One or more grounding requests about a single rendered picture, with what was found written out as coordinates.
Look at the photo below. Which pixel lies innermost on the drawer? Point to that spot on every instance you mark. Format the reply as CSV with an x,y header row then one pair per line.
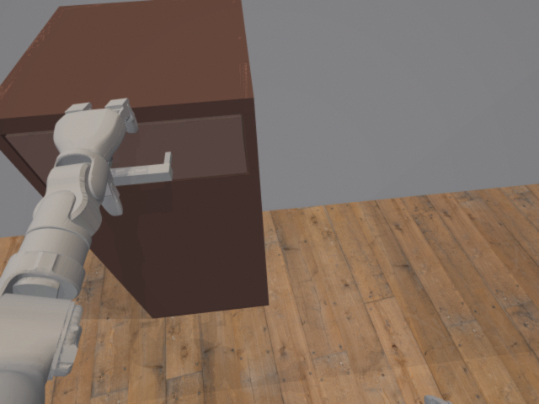
x,y
200,147

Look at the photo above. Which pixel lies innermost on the handle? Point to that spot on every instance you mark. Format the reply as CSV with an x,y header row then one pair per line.
x,y
143,174

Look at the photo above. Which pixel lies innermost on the robot left upper arm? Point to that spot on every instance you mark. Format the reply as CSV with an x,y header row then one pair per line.
x,y
39,338

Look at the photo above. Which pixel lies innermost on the left robot hand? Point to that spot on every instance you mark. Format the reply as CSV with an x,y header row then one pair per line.
x,y
100,131

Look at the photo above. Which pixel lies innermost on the cabinet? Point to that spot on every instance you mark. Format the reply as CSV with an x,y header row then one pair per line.
x,y
181,247

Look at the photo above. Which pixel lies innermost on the robot left forearm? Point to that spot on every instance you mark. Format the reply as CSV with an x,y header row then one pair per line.
x,y
50,260

